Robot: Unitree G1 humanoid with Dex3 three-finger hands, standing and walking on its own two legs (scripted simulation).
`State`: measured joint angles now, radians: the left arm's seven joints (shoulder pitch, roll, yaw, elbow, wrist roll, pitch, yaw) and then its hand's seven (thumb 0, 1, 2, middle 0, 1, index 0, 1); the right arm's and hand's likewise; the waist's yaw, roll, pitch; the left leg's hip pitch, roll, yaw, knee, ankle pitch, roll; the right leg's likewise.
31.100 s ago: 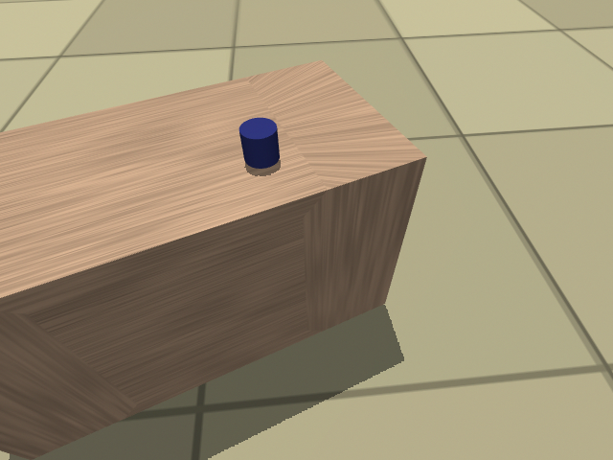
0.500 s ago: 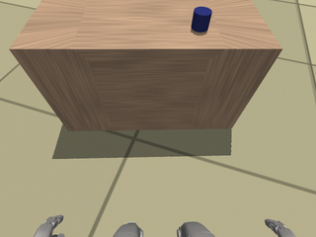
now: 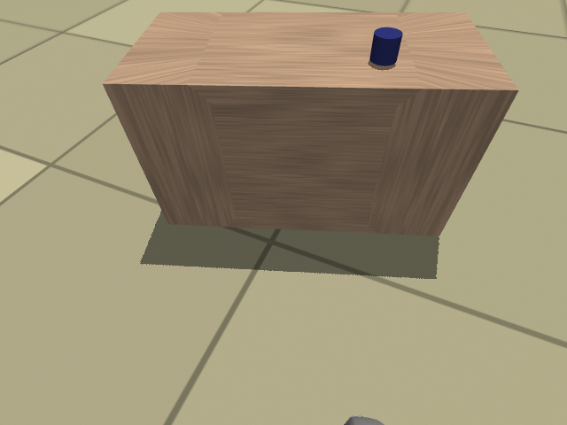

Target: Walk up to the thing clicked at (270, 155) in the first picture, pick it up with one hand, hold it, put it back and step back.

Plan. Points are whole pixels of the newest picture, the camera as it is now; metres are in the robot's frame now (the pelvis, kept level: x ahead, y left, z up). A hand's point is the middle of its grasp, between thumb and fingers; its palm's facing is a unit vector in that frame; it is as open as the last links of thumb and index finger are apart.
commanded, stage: step back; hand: right
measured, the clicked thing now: (385, 46) +1.17 -0.26 -0.02
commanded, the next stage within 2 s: stand in 1.00 s
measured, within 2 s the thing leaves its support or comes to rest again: neither
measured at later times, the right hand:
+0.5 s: hand out of the picture +0.10 -0.26 -0.14, palm faces -0.03 +0.92 -0.39, open 7.3 cm
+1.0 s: hand out of the picture +0.14 -0.23 -0.13, palm faces +0.04 +0.94 -0.33, open 7.3 cm
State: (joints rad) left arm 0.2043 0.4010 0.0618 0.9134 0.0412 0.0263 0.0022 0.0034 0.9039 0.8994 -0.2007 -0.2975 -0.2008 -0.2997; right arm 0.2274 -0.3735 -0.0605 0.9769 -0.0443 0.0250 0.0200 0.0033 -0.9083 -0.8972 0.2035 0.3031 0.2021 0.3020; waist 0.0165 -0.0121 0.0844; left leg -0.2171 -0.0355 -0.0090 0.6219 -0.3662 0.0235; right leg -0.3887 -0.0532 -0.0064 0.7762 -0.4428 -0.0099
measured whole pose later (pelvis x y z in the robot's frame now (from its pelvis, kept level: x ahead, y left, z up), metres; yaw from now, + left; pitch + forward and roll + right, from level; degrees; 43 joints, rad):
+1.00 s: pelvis +0.03 +0.02 +0.02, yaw -4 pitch -2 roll +0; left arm 0.08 0.36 0.02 1.07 0.02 -0.02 0.00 0.00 0.91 0.90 -0.20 -0.30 -0.20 -0.30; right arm 0.02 -0.33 -0.03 1.10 -0.03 -0.01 0.01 0.00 -0.91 -0.90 0.20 0.30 0.20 0.30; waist 0.00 0.00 0.07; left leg -0.19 0.04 0.06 0.44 -0.21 -0.01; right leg -0.15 -0.01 0.04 0.43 -0.24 0.02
